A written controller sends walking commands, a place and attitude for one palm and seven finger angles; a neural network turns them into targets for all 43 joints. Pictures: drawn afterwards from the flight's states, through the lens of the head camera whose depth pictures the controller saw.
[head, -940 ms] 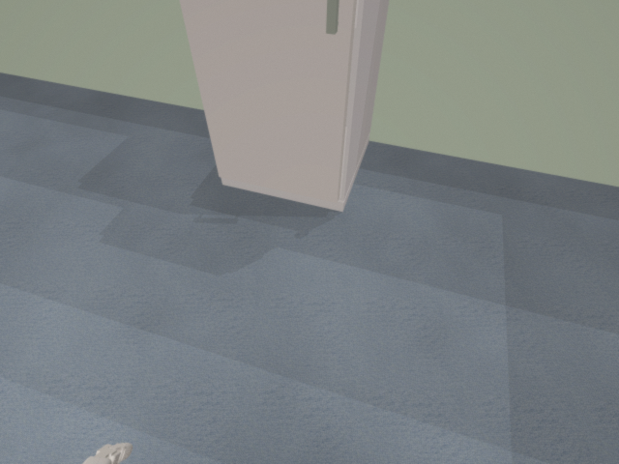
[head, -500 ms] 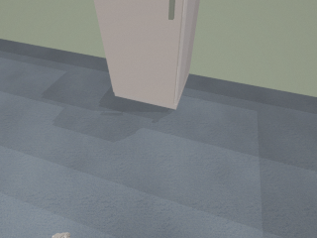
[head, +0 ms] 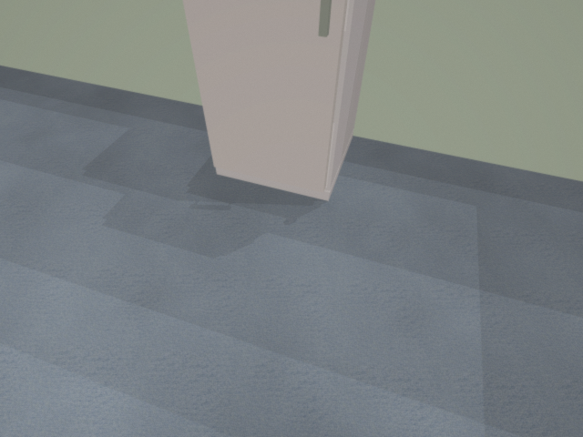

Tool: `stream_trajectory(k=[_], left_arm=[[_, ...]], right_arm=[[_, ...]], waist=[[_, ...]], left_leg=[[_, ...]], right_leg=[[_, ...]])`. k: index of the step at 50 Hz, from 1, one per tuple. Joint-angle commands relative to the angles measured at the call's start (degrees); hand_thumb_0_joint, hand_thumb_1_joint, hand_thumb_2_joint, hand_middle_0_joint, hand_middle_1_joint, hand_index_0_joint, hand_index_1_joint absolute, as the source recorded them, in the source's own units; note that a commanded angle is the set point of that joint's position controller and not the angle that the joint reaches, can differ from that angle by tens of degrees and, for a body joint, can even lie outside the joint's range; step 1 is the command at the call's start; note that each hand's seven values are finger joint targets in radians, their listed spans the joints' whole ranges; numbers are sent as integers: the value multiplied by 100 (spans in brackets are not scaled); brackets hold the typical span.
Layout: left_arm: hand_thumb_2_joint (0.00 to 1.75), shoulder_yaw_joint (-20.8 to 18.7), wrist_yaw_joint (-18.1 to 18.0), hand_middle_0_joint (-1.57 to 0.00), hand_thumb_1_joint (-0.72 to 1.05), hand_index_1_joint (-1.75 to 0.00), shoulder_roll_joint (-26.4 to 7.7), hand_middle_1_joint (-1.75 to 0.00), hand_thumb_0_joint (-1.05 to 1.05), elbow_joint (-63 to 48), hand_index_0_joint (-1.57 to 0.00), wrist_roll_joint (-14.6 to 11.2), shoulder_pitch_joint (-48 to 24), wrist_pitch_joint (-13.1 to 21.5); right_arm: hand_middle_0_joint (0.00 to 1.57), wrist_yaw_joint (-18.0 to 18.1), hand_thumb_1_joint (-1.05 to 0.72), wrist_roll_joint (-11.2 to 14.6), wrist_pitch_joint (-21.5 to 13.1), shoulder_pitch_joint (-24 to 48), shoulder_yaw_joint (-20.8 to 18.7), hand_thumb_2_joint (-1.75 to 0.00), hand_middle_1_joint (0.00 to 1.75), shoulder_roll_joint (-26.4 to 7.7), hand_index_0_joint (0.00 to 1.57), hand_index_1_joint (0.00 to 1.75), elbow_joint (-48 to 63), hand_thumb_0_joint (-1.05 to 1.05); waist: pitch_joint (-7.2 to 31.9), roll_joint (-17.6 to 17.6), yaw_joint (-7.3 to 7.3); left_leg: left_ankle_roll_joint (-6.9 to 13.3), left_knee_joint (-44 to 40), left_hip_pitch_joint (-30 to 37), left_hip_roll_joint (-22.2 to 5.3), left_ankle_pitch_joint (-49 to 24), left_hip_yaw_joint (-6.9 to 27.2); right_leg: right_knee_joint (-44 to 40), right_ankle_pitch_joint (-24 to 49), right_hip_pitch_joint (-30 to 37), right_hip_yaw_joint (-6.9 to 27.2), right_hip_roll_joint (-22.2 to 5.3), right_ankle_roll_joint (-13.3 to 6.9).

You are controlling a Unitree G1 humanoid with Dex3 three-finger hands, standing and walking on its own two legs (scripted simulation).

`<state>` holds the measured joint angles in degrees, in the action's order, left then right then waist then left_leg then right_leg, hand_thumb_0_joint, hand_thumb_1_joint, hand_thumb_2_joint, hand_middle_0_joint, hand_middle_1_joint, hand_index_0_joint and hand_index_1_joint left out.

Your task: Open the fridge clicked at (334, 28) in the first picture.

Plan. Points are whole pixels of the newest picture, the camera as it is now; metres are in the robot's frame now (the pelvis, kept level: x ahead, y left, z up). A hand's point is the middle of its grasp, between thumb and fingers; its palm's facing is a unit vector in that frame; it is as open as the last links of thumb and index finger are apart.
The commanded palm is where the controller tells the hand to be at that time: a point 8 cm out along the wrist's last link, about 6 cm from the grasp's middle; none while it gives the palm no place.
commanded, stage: look at it before walking up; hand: right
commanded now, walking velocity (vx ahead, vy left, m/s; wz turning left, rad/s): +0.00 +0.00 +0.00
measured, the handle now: out of the picture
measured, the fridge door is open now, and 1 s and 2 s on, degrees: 0 0 0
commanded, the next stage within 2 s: walk to a spot facing it in 0.50 s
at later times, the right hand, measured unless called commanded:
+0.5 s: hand out of the picture +0.07 -0.24 -0.16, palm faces -0.03 +0.94 -0.33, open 7.4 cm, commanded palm none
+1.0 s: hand out of the picture +0.07 -0.17 -0.19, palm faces -0.06 +0.98 -0.21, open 7.4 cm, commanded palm none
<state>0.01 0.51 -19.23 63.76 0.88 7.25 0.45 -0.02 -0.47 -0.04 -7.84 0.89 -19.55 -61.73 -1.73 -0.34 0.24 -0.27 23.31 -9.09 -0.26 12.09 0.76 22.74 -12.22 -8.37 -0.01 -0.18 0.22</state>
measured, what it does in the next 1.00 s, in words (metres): lifts its right foot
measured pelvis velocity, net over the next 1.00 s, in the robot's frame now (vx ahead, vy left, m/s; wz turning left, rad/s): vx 0.06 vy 0.02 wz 0.14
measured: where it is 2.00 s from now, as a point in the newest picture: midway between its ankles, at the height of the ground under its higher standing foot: (269, 395)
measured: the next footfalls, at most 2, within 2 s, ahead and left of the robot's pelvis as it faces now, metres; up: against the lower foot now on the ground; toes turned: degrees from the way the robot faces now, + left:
right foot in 1.30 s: +0.33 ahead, -0.09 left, +0.00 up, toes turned +13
left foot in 1.84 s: +0.39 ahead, +0.24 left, +0.00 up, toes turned +47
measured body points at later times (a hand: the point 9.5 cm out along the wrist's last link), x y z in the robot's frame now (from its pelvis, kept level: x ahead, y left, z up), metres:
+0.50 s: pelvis +0.00 +0.00 +0.00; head +0.01 +0.00 +0.45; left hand +0.08 +0.30 -0.13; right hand +0.08 -0.29 -0.13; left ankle +0.01 +0.12 -0.74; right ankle +0.00 -0.12 -0.74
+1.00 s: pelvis +0.06 +0.02 -0.02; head +0.07 +0.03 +0.43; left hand +0.05 +0.28 -0.18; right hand +0.07 -0.22 -0.17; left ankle +0.02 +0.11 -0.74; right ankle +0.01 -0.11 -0.69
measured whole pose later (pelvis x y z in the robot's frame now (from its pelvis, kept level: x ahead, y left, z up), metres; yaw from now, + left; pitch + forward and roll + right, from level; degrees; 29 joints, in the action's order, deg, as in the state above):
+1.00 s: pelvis +0.06 +0.02 -0.02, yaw +8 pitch -1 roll +1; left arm -1.8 0.2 -13.5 61.5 1.4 15.8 -0.7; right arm -0.8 -1.1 -1.7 -21.9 -1.7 -11.0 -57.8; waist -1.4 1.7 -2.2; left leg 2.8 35.9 -12.8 3.4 22.4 -0.2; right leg 58.7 -28.8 -19.6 -3.3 -4.6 1.3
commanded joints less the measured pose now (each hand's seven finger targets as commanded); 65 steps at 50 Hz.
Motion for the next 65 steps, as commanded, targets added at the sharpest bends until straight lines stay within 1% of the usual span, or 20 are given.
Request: stream_trajectory(k=[1,30,32,34,37,39,41,43,44,45,46,47,48,50,54,60,62,63,64,65], left_arm=[[90,-216,-101,-20,90,-30,-1174,-30,0,-398,-20,-35,-281,146],[90,-196,-115,-20,90,-30,-1190,-30,0,-359,-20,-48,-338,149],[90,-78,-107,-20,90,-30,-632,-30,0,-251,-20,-5,-57,75],[90,-104,-103,-20,90,-30,-522,-30,0,-270,-20,21,207,2],[90,-237,-108,-20,90,-30,-703,-30,0,-478,-20,46,342,-23],[90,-337,-119,-20,90,-30,-806,-30,0,-587,-20,28,506,20],[90,-423,-141,-20,90,-30,-899,-30,0,-668,-20,9,654,106],[90,-450,-139,-20,90,-30,-798,-30,0,-717,-20,9,649,158],[90,-431,-142,-20,90,-30,-695,-30,0,-747,-20,22,579,165],[90,-396,-128,-20,90,-30,-495,-30,0,-853,-20,20,391,159],[90,-302,-86,-20,90,-30,-30,-30,0,-1176,-20,-30,46,192],[90,-284,-92,-20,90,-30,-164,-30,0,-1434,-20,7,-582,257],[90,-301,-93,-20,90,-30,-77,-30,0,-1467,-20,1,-792,287],[90,-311,-61,-20,90,-30,48,-30,0,-1375,-20,28,-551,286],[90,-364,27,-20,90,-30,322,-30,0,-1365,-20,-5,-334,169],[90,-386,74,-20,90,-30,416,-30,0,-1644,-20,-67,-490,275],[90,-432,-9,-20,90,-30,274,-30,0,-1461,-20,-56,214,335],[90,-494,-103,-20,90,-30,6,-30,0,-1219,-20,-50,1012,366],[90,-646,-185,-20,90,-30,-624,-30,0,-1021,-20,43,1847,395],[90,-660,-179,-20,90,-30,-968,-30,0,-974,-20,73,2245,378]], right_arm=[[20,59,-90,-21,-136,249,-273,-90,30,-1173,20,30,378,0],[20,65,-90,-17,-151,198,-269,-90,30,-1178,20,30,323,0],[20,70,-90,-16,-39,-114,-166,-90,30,-617,20,30,206,0],[20,28,-90,-55,68,-300,-187,-90,30,-516,20,30,254,0],[20,-77,-90,-90,127,-472,-299,-90,30,-507,20,30,520,0],[20,-121,-90,-92,82,-634,-353,-90,30,-396,20,30,683,0],[20,-167,-90,-89,6,-712,-387,-90,30,-130,20,30,814,0],[20,-205,-90,-87,-50,-770,-428,-90,30,-13,20,30,892,0],[20,-209,-90,-101,-84,-1056,-463,-90,30,51,20,30,822,0],[20,-185,-90,-120,-133,-1641,-528,-90,30,-84,20,30,646,0],[20,-86,-90,-146,-214,-2400,-673,-90,30,-733,20,30,435,0],[20,13,-90,-32,-261,-2872,-650,-90,30,-732,20,30,349,0],[20,64,-90,-49,-266,-2787,-621,-90,30,-607,20,30,344,0],[20,90,-90,-94,-285,-2289,-545,-90,30,-298,20,30,490,0],[20,75,-90,-112,-353,-1978,-552,-90,30,-160,20,30,566,0],[20,83,-90,-136,-315,-1712,-661,-90,30,-231,20,30,598,0],[20,75,-90,-102,-298,-1481,-719,-90,30,-256,20,30,642,0],[20,54,-90,-89,-302,-1420,-725,-90,30,-132,20,30,666,0],[20,-15,-90,-14,-269,-1574,-719,-90,30,192,20,30,763,0],[20,-80,-90,-5,-292,-1667,-670,-90,30,460,20,30,921,0]], waist=[[260,-12,-32],[373,12,-33],[374,56,-34],[89,9,-25],[-528,179,-18],[-499,481,-7],[-360,932,-3],[-270,912,-65],[-265,705,-224],[-168,-6,-506],[-86,-2090,-749],[-272,-1720,-981],[-449,-981,-854],[-383,-283,-472],[-258,-535,-222],[-184,-837,-200],[85,-657,144],[488,-197,461],[1095,1199,725],[1288,2142,658]], left_leg=[[207,-473,-81,-647,-250,588],[198,-492,112,-666,-770,530],[141,-430,-36,-581,-194,561],[181,-370,-432,-449,954,696],[268,-25,-1197,-170,1822,779],[269,623,-1581,49,1747,608],[187,1529,-1755,249,1205,31],[138,1623,-1537,68,1361,-213],[198,1162,-896,63,1112,-252],[417,383,109,-181,787,437],[1039,-624,1220,-1609,291,2918],[1381,-990,1136,-1937,-693,3844],[1616,-862,1147,-1995,-1170,3736],[1548,-665,944,-1700,-1175,2810],[1264,-901,221,-1186,-1074,1978],[946,-661,-257,-960,-965,1742],[769,2,-525,-700,-1186,1597],[622,1019,-954,-394,-1364,1385],[390,2669,-1902,212,105,761],[149,4367,-2815,523,2204,167]], right_leg=[[-451,439,-56,546,-625,-191],[-502,836,148,542,-668,-171],[-362,289,219,347,-664,-77],[-291,-854,9,270,-675,-92],[-424,-2166,-334,441,-855,-242],[-497,-2438,-138,777,-1201,-465],[-590,-1917,122,1132,-1742,-760],[-153,-911,48,786,-1887,-845],[477,-540,-391,402,-1701,-678],[1678,-611,-1267,-221,-1198,-317],[3660,-1792,-3073,-1070,-293,130],[4252,-2175,-3583,-289,-293,110],[4616,-1914,-3845,-91,-469,123],[4430,-1317,-3628,-44,-708,205],[3633,-533,-2920,-287,-575,327],[1881,-243,-1633,-383,-340,237],[921,65,-369,-495,-166,191],[559,53,866,-356,-312,129],[265,-555,2114,1076,-1617,-186],[-588,-915,2226,2896,-2996,-708]])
